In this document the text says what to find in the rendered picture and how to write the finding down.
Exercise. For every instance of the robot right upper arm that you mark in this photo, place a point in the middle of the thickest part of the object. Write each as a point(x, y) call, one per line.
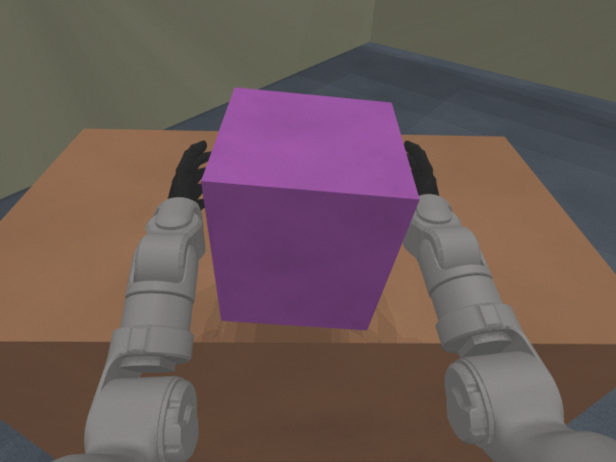
point(507, 404)

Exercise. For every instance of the left robot forearm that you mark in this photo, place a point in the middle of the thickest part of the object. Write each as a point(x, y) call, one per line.
point(154, 333)

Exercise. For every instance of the right robot forearm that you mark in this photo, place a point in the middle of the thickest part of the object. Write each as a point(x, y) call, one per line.
point(472, 320)

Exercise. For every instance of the robot left hand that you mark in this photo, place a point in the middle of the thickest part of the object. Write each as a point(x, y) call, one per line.
point(188, 174)

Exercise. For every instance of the carton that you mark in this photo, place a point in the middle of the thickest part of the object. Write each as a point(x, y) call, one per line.
point(308, 199)

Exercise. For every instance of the robot right hand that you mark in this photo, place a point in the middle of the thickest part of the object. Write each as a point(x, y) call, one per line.
point(421, 169)

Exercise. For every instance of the pedestal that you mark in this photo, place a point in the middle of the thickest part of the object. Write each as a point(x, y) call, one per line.
point(286, 393)

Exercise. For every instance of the robot left upper arm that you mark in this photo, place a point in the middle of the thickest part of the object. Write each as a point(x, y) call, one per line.
point(142, 419)

